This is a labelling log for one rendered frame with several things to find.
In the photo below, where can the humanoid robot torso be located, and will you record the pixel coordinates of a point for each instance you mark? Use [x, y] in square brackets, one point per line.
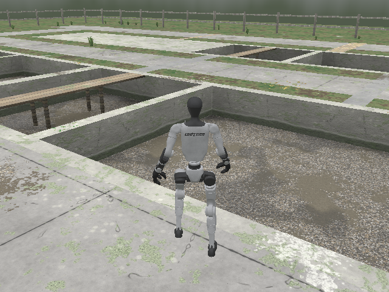
[194, 148]

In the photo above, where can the robot left thigh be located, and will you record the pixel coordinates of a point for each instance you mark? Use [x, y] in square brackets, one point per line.
[179, 177]

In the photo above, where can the right robot hand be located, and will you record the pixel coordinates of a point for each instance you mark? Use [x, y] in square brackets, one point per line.
[221, 164]

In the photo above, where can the robot right upper arm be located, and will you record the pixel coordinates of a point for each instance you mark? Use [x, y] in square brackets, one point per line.
[213, 129]

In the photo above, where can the right robot forearm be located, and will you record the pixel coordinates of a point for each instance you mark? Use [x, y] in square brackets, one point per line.
[225, 158]

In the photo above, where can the left robot hand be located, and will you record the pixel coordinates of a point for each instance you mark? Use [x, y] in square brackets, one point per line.
[156, 175]

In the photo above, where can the robot left upper arm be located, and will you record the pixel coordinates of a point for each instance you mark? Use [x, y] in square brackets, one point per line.
[175, 129]

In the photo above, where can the left robot forearm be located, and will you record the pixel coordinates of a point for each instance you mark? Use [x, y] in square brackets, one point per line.
[162, 162]

